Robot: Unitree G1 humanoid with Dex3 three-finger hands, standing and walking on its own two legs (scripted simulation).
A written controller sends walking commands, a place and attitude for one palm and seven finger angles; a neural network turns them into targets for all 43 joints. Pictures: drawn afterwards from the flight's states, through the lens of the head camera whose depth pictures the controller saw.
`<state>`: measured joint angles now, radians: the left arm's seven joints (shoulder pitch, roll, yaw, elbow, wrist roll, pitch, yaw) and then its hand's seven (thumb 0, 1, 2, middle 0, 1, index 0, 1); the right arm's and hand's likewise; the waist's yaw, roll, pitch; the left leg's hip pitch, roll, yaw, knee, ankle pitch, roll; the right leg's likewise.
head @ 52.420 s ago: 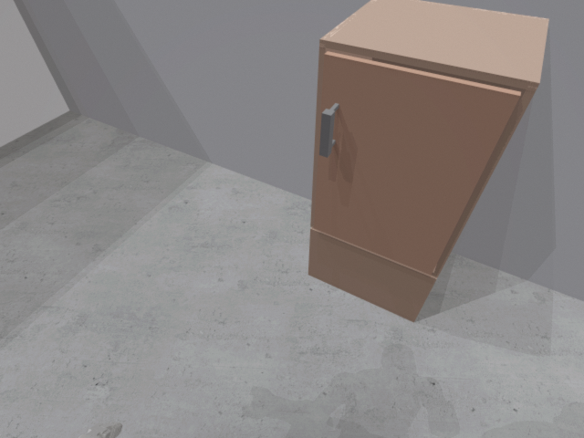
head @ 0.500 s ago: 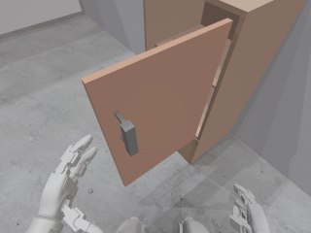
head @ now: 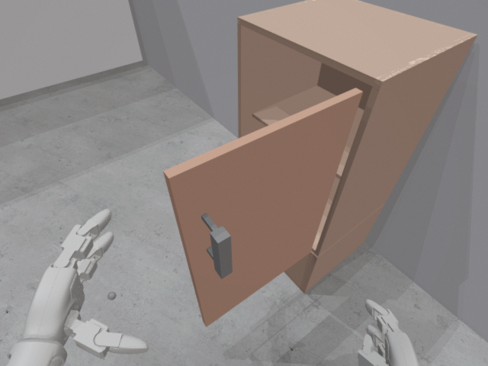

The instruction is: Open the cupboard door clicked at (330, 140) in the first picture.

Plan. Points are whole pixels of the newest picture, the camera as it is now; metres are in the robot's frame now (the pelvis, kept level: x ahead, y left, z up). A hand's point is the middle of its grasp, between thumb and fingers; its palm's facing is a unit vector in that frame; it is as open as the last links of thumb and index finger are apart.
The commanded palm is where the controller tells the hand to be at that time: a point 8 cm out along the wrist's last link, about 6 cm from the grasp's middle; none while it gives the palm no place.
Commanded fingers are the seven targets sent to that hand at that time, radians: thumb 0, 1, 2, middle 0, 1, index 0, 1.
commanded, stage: draw the hand back to the body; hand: left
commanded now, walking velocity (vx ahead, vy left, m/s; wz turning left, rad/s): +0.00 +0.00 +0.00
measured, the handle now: (215, 245) +0.32 +0.08 +0.03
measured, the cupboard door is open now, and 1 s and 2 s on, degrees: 88 88 88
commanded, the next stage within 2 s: step back with the hand held close in 0.98 s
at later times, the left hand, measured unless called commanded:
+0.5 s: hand (48, 244) +0.21 +0.25 +0.18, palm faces +0.39 -0.83 -0.41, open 10.3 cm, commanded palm +0.16 +0.29 +0.20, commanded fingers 0.00 0.76 0.84 -0.19 -0.30 -0.19 -0.30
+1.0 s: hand (48, 244) +0.20 +0.24 +0.20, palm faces +0.44 -0.81 -0.39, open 7.5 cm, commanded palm +0.15 +0.28 +0.22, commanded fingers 0.00 0.90 0.90 -0.20 -0.30 -0.20 -0.30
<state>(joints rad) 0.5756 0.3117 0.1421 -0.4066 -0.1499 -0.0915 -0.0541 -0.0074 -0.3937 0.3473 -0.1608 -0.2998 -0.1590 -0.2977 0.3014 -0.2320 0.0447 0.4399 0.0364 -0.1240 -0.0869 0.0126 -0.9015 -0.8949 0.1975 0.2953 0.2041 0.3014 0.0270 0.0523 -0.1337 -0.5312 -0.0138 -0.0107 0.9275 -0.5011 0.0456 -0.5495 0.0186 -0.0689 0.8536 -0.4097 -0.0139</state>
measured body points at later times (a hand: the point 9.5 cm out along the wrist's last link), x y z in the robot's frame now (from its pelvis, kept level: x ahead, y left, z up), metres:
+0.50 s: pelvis +0.02 +0.00 +0.04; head +0.00 -0.01 +0.49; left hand +0.18 +0.29 +0.21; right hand +0.20 -0.22 -0.04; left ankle -0.02 +0.09 -0.69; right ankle +0.02 -0.12 -0.69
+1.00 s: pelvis +0.01 -0.02 +0.05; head -0.02 -0.04 +0.50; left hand +0.17 +0.28 +0.22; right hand +0.19 -0.25 -0.04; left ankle -0.02 +0.09 -0.69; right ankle +0.02 -0.12 -0.69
